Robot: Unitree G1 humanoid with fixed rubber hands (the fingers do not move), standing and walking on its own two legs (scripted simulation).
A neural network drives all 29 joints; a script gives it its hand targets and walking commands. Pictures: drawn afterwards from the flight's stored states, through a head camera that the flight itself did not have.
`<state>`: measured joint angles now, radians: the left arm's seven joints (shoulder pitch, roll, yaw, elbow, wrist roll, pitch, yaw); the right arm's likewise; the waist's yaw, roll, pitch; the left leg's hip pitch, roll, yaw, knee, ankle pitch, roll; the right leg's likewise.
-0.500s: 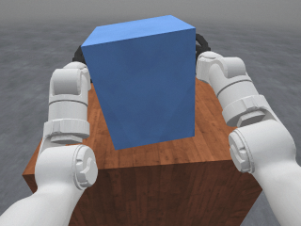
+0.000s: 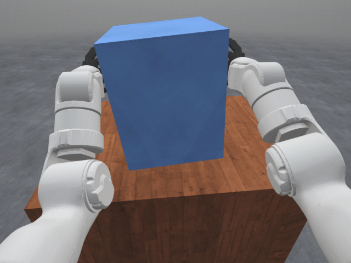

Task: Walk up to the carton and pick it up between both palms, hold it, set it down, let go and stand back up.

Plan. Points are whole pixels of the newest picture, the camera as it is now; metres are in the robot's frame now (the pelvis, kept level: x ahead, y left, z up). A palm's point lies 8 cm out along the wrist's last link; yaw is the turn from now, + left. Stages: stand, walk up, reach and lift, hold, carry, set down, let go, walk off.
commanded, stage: hold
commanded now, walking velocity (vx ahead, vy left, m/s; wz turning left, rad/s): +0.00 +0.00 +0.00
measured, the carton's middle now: (166, 89) +0.39 +0.00 +0.30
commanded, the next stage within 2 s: none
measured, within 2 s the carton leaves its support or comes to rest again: neither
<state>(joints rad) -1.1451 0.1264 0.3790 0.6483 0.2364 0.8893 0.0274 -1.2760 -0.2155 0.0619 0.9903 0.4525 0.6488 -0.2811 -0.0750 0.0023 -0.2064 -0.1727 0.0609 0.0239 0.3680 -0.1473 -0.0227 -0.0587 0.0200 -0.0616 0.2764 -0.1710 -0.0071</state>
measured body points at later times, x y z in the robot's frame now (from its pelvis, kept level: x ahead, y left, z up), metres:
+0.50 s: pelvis +0.00 +0.01 +0.00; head -0.09 +0.03 +0.44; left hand +0.40 +0.16 +0.32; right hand +0.39 -0.14 +0.34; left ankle +0.03 +0.13 -0.75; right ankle -0.01 -0.11 -0.75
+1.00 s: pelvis +0.00 +0.00 +0.00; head -0.08 +0.02 +0.44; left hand +0.40 +0.16 +0.31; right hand +0.40 -0.13 +0.32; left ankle +0.03 +0.13 -0.75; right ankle -0.01 -0.11 -0.75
